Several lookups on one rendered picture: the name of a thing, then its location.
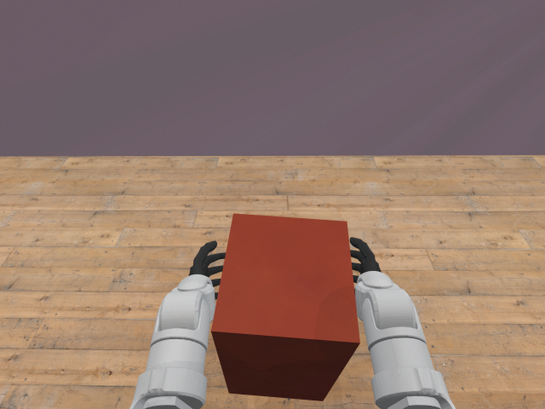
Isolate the robot right hand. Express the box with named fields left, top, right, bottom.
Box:
left=350, top=237, right=382, bottom=291

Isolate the carton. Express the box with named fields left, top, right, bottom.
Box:
left=211, top=213, right=360, bottom=401

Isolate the robot left hand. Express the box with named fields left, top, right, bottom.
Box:
left=188, top=241, right=226, bottom=300

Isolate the robot right forearm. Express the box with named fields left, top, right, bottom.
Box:
left=355, top=271, right=456, bottom=409

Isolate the robot left forearm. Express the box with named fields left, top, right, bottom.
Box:
left=130, top=274, right=215, bottom=409

